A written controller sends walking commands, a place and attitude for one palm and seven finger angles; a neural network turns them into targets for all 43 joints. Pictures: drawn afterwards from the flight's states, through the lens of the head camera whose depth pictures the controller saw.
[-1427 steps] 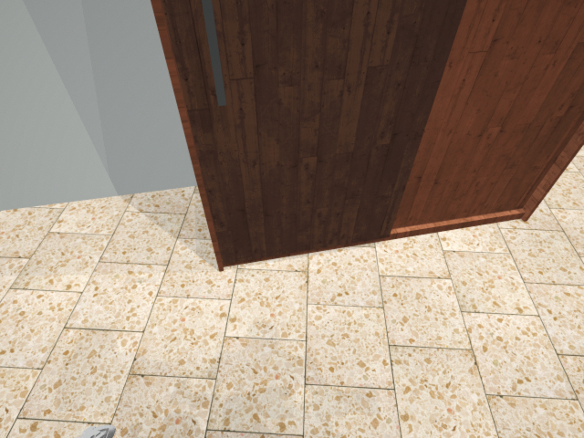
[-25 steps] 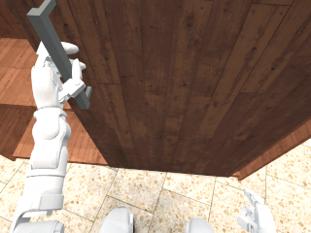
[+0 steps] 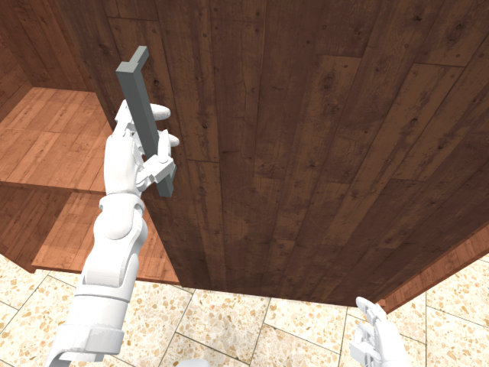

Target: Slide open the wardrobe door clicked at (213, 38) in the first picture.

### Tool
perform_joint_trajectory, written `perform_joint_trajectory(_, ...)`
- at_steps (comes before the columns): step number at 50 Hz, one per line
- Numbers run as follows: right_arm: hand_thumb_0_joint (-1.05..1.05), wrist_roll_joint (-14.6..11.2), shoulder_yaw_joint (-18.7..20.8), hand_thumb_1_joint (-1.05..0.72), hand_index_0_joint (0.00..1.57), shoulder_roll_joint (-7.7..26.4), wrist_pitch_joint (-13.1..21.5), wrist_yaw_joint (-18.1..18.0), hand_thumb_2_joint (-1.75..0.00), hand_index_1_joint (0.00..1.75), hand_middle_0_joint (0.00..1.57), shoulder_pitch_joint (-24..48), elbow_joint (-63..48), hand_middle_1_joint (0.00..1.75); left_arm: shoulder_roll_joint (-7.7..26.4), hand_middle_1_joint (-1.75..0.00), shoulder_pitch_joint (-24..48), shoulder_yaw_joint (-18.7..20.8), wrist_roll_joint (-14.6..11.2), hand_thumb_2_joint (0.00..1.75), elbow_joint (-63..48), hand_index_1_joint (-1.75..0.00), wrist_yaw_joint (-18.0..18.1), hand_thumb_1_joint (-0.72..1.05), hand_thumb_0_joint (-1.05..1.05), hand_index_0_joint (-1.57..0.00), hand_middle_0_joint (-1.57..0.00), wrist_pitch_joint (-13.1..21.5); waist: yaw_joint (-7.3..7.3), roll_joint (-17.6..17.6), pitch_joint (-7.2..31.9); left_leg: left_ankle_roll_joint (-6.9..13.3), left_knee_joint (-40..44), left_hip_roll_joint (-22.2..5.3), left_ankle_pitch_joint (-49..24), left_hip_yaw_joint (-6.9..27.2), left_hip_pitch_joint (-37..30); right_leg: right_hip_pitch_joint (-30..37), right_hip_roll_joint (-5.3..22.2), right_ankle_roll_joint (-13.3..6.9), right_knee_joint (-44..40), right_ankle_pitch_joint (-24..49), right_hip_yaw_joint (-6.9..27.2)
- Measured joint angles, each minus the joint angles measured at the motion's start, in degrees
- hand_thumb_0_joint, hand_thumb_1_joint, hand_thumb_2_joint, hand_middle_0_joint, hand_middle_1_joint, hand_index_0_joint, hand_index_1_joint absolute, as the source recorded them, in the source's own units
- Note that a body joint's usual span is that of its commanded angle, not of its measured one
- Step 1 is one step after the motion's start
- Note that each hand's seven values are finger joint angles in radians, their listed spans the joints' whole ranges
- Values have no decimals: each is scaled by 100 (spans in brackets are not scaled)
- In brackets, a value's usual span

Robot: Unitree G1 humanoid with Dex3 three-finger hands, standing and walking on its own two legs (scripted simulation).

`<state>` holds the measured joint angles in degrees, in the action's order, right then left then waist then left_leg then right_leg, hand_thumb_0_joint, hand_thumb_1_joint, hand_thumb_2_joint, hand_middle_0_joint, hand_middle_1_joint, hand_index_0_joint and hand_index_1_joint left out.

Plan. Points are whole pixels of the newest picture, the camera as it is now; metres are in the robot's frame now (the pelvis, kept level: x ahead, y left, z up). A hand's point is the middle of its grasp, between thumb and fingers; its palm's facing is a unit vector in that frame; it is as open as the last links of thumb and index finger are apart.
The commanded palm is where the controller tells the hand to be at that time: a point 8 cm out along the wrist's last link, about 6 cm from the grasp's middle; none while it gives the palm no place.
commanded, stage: stop walking and hold the door there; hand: left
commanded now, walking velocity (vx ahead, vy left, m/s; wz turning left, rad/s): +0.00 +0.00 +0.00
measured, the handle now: (155, 133) +0.41 +0.19 +0.15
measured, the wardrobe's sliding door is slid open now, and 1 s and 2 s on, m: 0.63 0.63 0.63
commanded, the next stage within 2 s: loosen the grip on the handle in 0.18 s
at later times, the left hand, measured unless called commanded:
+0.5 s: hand (163, 156) +0.36 +0.16 +0.16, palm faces +0.22 -0.98 -0.04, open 8.3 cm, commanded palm +0.32 +0.20 +0.14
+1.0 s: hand (166, 159) +0.36 +0.16 +0.15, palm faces +0.21 -0.98 -0.06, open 14.7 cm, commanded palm +0.33 +0.21 +0.14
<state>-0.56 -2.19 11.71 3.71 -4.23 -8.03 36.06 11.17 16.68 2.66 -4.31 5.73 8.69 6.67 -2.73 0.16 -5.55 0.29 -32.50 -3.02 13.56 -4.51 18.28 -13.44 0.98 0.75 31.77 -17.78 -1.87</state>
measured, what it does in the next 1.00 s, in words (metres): stands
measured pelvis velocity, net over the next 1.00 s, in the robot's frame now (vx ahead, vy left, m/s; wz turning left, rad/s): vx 0.00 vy -0.01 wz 0.00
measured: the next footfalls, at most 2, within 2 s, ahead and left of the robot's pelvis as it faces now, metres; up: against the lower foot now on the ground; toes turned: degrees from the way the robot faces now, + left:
none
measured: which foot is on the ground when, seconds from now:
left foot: down 0.00-1.00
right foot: down 0.00-1.00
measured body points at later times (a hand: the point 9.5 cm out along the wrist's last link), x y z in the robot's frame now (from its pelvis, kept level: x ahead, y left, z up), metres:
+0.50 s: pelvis -0.01 +0.00 +0.00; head -0.03 -0.01 +0.45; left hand +0.34 +0.21 +0.16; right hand +0.14 -0.25 -0.09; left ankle +0.04 +0.12 -0.73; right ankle -0.01 -0.13 -0.73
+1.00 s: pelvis +0.00 -0.01 +0.00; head +0.00 -0.02 +0.45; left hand +0.34 +0.21 +0.16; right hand +0.14 -0.26 -0.10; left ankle +0.04 +0.12 -0.73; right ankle -0.01 -0.13 -0.73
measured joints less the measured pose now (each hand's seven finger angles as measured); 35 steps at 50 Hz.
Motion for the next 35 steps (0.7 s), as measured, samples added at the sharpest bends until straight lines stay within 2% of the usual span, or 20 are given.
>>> perform_joint_trajectory(4, 1, -36, 24, -90, 20, 45, -53, -15, -90, 30, 20, -15, -34, 29, -8, -140, -39, 20, -3, 82, 102, -140, 44, 79, -2, -22, -45, -43, 23, -94, 92, -40, 53, -74, -35, 17, -14, 69, -79, -21, -190, 126, -13)
perform_joint_trajectory(14, 1, -46, 12, -90, 20, 71, -201, -101, -90, 30, 20, -259, 122, 29, 29, -140, -163, 42, -40, 82, 499, -140, 39, 79, -2, -21, -44, 11, 109, -186, 420, -32, 207, -53, -86, -32, -96, 125, -62, -8, -321, 176, 28)
perform_joint_trajectory(15, 1, -17, 81, -90, 20, 49, -185, -47, -90, 30, 20, -257, 134, 29, 98, -140, -87, 128, 108, 81, 534, -140, -138, 76, -2, -21, -44, 2, 63, -196, 353, -28, 191, -92, -82, -50, -119, 160, -98, -7, -365, 207, 50)
perform_joint_trajectory(16, 1, 13, 143, -90, 20, -5, -84, 2, -90, 30, 20, -244, 227, 29, 237, -140, 146, 163, 268, 81, 801, -140, -331, 73, -3, -22, -44, 30, 29, -114, 329, -38, 259, -80, -130, -87, -134, 116, -87, -26, -341, 236, 84)
perform_joint_trajectory(17, 1, -43, 180, -90, 20, -52, 36, 64, -90, 30, 20, -268, 304, 29, 291, -140, 394, 231, 252, 80, 1085, -140, -487, 69, -4, -24, -45, -66, 54, -9, 391, -65, 357, -27, -225, -80, -95, 7, -39, -51, -259, 245, 67)
perform_joint_trajectory(19, 1, -105, 209, -90, 20, -59, 232, 157, -90, 30, 20, -363, 323, 29, 194, -140, 603, 499, -59, 78, 1365, -140, -671, 63, -4, -29, -45, -271, 128, 69, 522, -65, 439, 39, -331, -48, -49, -92, 22, -71, -174, 232, 29)
perform_joint_trajectory(21, 1, -83, 224, -90, 21, 9, 378, 232, -90, 30, 20, -456, 272, 29, 59, -140, 447, 675, -224, 75, 1328, -140, -590, 56, -3, -33, -45, -243, 204, 10, 641, -49, 390, 50, -310, -65, -43, -96, 38, -53, -135, 180, 47)
perform_joint_trajectory(24, 1, -90, 230, -90, 20, 112, 494, 304, -90, 30, 20, -574, 236, 29, -40, -140, 302, 642, -116, 67, 1402, -138, -312, 40, -1, -33, -45, -33, 295, -82, 781, -31, 218, 45, -230, -55, 19, -164, 42, -46, 58, 104, 41)
perform_joint_trajectory(27, 1, -111, 185, -90, 20, 160, 508, 300, -90, 30, 20, -631, 242, 29, 38, -140, 424, 659, -21, 56, 1714, -134, -129, 17, 0, -28, -45, 132, 376, -57, 815, -44, 82, 27, -191, -45, 94, -264, 32, -71, 249, 30, 38)
perform_joint_trajectory(31, 1, -122, 169, -90, 20, 214, 534, 236, -90, 30, 20, -739, 286, 29, 179, -138, 467, 676, -17, 40, 1890, -131, -154, -14, 0, -25, -43, 395, 409, -41, 778, -67, -13, -19, -169, -33, 168, -343, -11, -108, 345, 8, 35)
perform_joint_trajectory(35, 1, -126, 180, -90, 20, 268, 558, 169, -90, 30, 20, -835, 373, 29, 281, -134, 421, 669, -94, 30, 1864, -128, -283, -35, 0, -24, -40, 613, 401, -57, 718, -83, -53, -52, -150, -9, 225, -376, -47, -129, 342, 6, 17)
